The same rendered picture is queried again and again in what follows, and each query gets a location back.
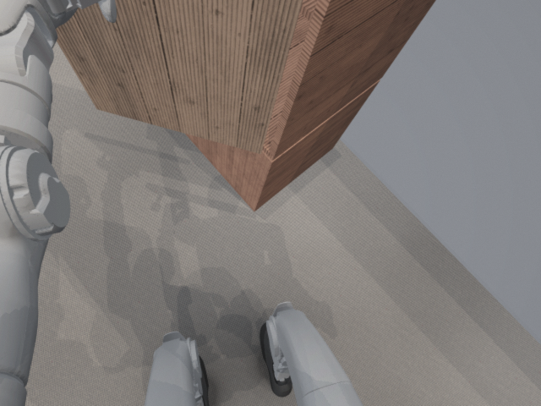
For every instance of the right robot shin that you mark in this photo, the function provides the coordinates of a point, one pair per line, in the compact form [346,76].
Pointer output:
[280,365]

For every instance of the cupboard door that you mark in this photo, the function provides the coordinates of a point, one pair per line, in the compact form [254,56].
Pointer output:
[208,68]

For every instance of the left robot upper arm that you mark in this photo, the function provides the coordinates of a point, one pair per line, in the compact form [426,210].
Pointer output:
[33,205]

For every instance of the robot left thigh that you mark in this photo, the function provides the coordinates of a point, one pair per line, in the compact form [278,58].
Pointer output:
[175,370]

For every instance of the left robot hand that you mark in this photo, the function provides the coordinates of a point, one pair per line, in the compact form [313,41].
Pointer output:
[61,11]

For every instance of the left robot forearm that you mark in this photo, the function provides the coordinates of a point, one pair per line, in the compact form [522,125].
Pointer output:
[27,37]

